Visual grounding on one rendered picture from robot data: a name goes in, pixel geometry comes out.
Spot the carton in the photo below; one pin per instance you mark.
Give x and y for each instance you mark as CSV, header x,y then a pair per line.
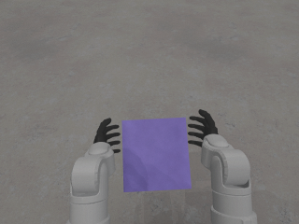
x,y
155,154

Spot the right robot forearm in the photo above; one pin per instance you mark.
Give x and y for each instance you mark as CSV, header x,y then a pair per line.
x,y
230,182

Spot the left robot forearm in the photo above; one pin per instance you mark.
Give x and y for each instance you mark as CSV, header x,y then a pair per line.
x,y
89,185

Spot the left robot hand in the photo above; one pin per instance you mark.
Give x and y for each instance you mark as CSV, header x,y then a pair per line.
x,y
102,136

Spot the right robot hand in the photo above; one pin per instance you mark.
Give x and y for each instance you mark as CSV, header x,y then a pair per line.
x,y
208,128

